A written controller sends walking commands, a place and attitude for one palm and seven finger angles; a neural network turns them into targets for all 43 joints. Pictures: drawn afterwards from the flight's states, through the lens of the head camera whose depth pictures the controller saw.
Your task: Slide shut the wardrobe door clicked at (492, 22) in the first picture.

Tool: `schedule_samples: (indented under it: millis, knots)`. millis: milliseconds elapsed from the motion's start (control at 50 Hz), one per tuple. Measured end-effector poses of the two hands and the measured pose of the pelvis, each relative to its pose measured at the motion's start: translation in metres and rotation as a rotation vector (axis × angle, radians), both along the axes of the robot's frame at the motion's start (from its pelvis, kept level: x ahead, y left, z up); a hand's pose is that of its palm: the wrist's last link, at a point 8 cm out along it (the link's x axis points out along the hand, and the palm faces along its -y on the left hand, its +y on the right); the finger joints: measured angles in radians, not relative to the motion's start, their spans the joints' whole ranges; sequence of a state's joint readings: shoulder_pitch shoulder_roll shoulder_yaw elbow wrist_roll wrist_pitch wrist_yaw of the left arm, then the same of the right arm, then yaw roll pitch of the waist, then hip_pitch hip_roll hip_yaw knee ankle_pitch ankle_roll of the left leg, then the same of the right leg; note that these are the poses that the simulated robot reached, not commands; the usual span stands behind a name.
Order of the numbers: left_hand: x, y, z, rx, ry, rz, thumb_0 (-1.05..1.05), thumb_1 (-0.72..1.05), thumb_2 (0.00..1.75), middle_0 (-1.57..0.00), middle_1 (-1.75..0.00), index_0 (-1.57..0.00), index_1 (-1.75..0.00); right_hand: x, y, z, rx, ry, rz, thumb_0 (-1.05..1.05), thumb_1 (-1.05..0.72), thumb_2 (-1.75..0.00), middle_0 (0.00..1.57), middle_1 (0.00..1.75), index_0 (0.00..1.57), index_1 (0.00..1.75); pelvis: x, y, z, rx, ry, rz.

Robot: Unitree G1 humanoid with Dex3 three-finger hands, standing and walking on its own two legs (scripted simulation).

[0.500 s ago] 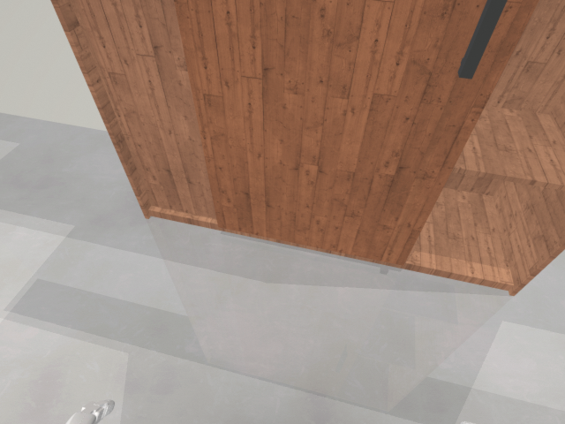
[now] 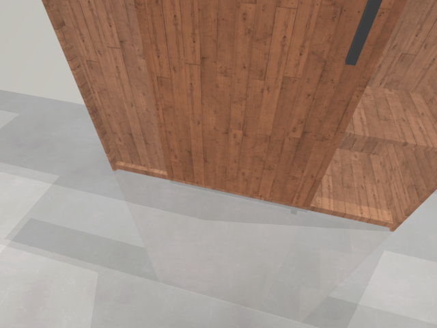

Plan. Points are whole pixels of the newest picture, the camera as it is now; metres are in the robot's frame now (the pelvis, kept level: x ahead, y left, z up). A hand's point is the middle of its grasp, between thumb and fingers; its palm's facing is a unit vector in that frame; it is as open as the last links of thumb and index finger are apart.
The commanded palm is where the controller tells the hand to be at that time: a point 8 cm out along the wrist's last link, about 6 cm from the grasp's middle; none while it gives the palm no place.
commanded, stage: stand and wait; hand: left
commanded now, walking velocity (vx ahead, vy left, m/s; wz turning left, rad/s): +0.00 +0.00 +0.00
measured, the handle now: (372, 0) +0.86 -0.35 +0.27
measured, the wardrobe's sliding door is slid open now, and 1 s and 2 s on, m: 0.43 0.43 0.43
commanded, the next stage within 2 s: look at it before walking up in 0.32 s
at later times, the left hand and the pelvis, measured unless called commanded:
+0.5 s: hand out of the picture +0.06 +0.24 -0.15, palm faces -0.02 -0.94 -0.34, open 7.4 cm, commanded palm none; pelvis -0.01 -0.01 +0.00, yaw +0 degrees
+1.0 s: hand out of the picture +0.07 +0.24 -0.15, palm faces -0.02 -0.94 -0.34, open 7.4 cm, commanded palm none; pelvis +0.00 -0.01 +0.00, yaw +0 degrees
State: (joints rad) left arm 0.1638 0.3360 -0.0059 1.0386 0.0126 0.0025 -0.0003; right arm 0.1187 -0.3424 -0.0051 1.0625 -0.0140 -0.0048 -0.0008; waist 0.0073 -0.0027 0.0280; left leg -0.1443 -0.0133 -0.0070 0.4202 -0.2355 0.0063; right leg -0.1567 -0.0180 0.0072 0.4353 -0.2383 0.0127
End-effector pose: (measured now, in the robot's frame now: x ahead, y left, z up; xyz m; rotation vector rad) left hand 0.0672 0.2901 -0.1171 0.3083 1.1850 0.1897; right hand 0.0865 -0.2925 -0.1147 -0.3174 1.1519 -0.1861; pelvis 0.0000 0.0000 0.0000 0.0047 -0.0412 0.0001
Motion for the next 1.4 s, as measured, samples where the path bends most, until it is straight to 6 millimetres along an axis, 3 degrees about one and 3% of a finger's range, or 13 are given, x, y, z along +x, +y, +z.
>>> schedule_samples:
  millis: [200,400,1160,1260,1400]
  knots:
    - [-0.013,-0.001,0.003,0.009,0.020,0.003,0.01,0.91,0.90,-0.20,-0.30,-0.20,-0.30,-0.031,-0.008,-0.004,0.003,0.059,-0.022,0.01,-0.91,-0.90,0.20,0.30,0.20,0.30,-0.010,-0.004,0.002,-0.001,-0.002,0.000]
    - [-0.012,-0.004,0.004,0.007,0.011,-0.002,0.01,0.91,0.90,-0.20,-0.30,-0.20,-0.30,-0.042,-0.006,-0.007,0.013,0.075,-0.029,0.01,-0.91,-0.90,0.20,0.30,0.20,0.30,-0.014,-0.006,0.002,-0.001,0.001,0.000]
    - [0.001,-0.006,0.002,0.008,0.025,-0.003,0.01,0.91,0.90,-0.20,-0.30,-0.20,-0.30,-0.009,-0.007,-0.002,0.004,0.027,-0.026,0.00,-0.91,-0.90,0.20,0.30,0.20,0.30,-0.003,-0.008,0.003,-0.001,0.014,-0.027]
    - [-0.001,-0.019,-0.009,-0.015,0.066,-0.031,0.00,0.91,0.90,-0.20,-0.30,-0.20,-0.30,-0.021,0.004,-0.010,0.030,0.012,-0.081,0.00,-0.91,-0.90,0.20,0.30,0.20,0.30,-0.006,-0.008,-0.003,0.003,0.021,-0.077]
    - [-0.003,-0.051,-0.025,-0.060,0.107,-0.091,0.01,0.91,0.90,-0.20,-0.30,-0.20,-0.30,-0.062,0.014,-0.032,0.097,0.036,-0.180,0.00,-0.91,-0.90,0.20,0.30,0.20,0.30,-0.016,-0.016,-0.014,0.034,0.013,-0.162]
